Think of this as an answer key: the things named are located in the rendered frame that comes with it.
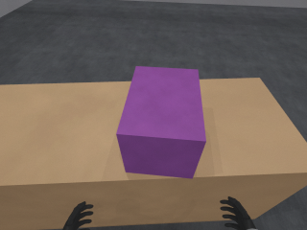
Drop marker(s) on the robot left hand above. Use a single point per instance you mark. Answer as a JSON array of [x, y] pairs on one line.
[[74, 222]]

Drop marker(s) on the carton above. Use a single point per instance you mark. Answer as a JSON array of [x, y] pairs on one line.
[[161, 130]]

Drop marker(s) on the robot right hand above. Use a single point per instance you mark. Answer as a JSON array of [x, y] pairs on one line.
[[241, 215]]

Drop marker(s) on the pedestal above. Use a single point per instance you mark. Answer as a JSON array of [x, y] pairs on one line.
[[59, 148]]

